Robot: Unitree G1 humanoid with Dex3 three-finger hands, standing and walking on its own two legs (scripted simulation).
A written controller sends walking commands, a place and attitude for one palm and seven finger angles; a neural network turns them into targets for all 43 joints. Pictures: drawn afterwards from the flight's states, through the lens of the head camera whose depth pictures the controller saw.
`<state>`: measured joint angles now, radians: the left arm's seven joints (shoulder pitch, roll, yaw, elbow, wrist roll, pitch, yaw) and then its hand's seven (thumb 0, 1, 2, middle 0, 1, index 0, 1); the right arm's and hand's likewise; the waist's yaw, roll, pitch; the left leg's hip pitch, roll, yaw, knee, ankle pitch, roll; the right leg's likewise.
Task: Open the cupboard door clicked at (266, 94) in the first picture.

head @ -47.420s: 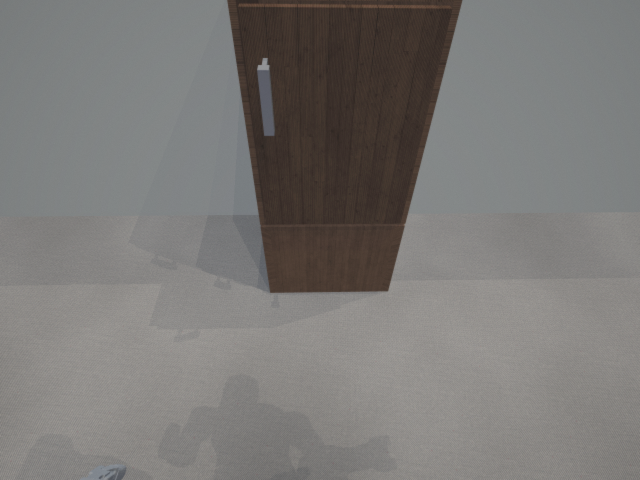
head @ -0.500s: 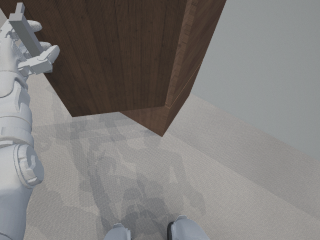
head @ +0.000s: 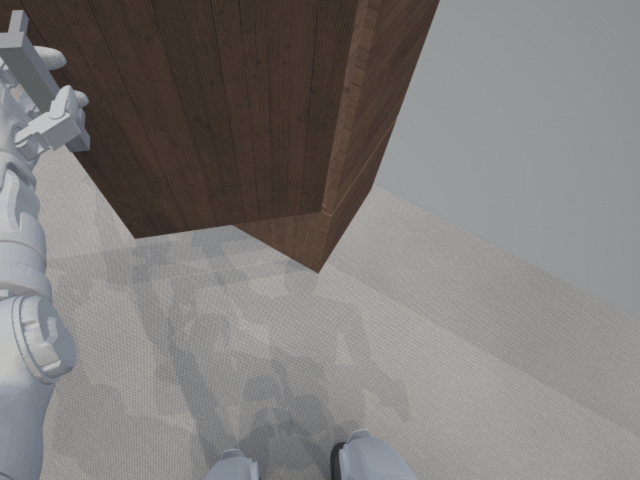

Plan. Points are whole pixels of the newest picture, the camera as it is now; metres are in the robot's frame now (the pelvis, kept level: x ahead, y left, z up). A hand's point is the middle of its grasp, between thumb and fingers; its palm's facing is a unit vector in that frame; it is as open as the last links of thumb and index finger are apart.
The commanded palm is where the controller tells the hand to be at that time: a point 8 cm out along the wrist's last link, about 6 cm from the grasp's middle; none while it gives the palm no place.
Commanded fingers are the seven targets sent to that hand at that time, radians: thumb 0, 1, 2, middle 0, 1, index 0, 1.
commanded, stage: pull the door open along its arc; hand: left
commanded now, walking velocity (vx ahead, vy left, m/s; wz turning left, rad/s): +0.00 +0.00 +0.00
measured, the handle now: (51, 87) +0.57 +0.27 +0.10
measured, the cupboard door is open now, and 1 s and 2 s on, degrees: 42 85 84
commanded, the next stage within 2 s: open thumb and fingers to let go in 0.90 s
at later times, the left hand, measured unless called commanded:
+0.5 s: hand (121, 215) +0.39 +0.17 +0.11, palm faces +0.39 -0.92 +0.07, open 6.4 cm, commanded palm +0.32 +0.22 +0.10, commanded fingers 0.00 0.90 0.90 -0.40 -1.35 -0.40 -1.35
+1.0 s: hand (220, 285) +0.31 +0.07 +0.11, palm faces +0.47 -0.88 -0.01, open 6.4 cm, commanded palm +0.26 +0.11 +0.10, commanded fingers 0.00 0.83 0.87 -0.40 -1.34 -0.40 -1.34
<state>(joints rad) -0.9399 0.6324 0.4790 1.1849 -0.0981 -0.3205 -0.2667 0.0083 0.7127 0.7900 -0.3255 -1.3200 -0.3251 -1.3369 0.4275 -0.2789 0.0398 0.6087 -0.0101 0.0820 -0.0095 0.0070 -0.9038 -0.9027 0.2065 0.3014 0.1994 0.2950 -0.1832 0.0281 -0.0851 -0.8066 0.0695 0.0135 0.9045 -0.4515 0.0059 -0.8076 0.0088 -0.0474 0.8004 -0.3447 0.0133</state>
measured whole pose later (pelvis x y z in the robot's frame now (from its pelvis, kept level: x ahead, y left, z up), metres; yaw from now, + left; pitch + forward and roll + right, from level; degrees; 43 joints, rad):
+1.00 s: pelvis +0.01 -0.03 +0.02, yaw +3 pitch +5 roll +0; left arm 0.04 -0.11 -0.18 0.04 0.08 -0.06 0.61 0.01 0.67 0.76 -0.30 -1.31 -0.31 -1.32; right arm 0.21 -0.20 -0.01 0.60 -0.07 0.07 0.00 0.02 -0.90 -0.90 0.20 0.30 0.20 0.29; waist -0.01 0.04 -0.08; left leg -0.40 0.04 -0.01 0.72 -0.40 -0.03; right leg -0.43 -0.02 -0.07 0.72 -0.37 -0.02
